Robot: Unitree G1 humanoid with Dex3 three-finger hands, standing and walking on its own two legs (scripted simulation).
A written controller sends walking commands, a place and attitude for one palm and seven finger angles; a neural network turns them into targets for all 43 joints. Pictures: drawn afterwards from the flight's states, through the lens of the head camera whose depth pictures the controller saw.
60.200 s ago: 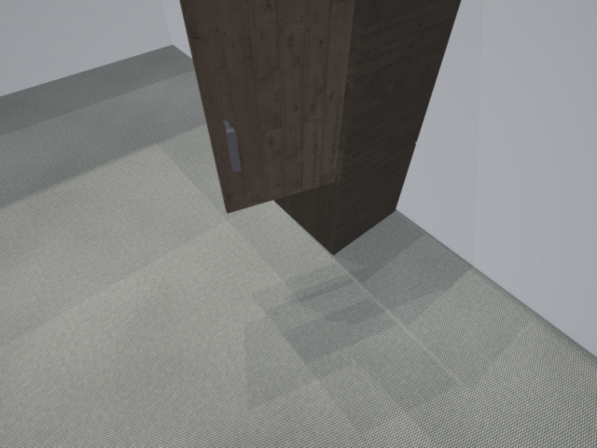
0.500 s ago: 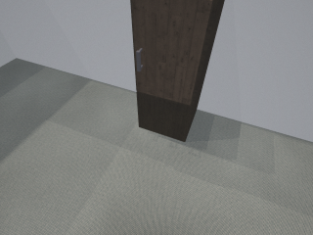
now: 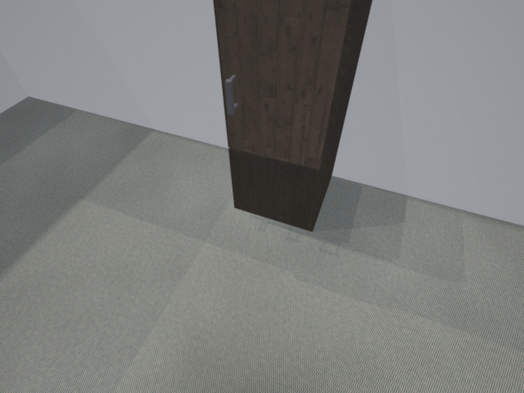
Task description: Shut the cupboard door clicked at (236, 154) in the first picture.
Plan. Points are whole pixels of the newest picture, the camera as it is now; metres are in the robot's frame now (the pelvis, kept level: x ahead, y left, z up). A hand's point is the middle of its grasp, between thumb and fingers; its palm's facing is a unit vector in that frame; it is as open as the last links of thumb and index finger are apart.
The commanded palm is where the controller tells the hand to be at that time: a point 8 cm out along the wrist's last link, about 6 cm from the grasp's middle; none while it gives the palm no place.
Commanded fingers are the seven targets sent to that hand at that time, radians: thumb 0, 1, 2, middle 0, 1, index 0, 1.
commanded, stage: look to check the result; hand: left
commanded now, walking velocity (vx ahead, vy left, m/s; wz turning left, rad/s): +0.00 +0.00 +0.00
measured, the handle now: (232, 94) +1.01 +0.15 -0.09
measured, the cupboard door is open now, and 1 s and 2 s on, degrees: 1 1 1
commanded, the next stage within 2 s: walk to a spot facing it in 0.22 s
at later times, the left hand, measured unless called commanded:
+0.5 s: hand out of the picture +0.04 +0.19 -0.17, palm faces +0.06 -0.97 -0.23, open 7.4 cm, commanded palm none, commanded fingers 0.00 0.90 0.90 -0.20 -0.30 -0.20 -0.30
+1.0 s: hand out of the picture +0.04 +0.20 -0.16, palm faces +0.33 -0.89 -0.30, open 7.4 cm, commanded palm none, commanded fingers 0.00 0.90 0.90 -0.20 -0.30 -0.20 -0.30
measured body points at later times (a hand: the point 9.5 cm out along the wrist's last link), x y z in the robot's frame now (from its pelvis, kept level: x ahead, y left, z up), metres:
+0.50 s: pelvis +0.01 -0.01 +0.00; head +0.03 -0.01 +0.45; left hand +0.04 +0.24 -0.16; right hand +0.02 -0.25 -0.16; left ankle +0.00 +0.12 -0.74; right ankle +0.04 -0.13 -0.74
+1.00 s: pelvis +0.00 -0.04 -0.01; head +0.05 -0.04 +0.43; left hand +0.02 +0.25 -0.13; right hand +0.12 -0.27 -0.17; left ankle -0.01 +0.12 -0.73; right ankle +0.02 -0.14 -0.75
